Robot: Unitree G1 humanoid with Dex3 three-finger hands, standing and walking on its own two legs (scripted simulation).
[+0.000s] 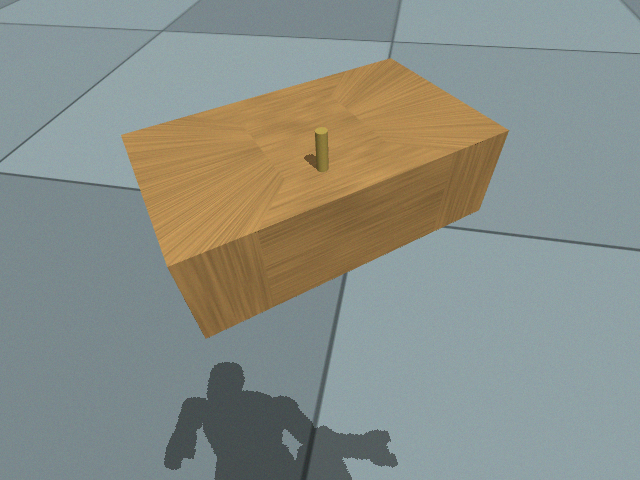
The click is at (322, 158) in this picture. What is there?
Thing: slim round
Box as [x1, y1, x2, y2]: [315, 127, 328, 171]
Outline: 319,127 315,129 317,169 319,171 325,171 328,168 327,130 326,128
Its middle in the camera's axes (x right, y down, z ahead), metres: +0.00 -0.29 +1.29
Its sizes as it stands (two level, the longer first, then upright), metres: 0.041 0.041 0.151
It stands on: a support 0.42 m high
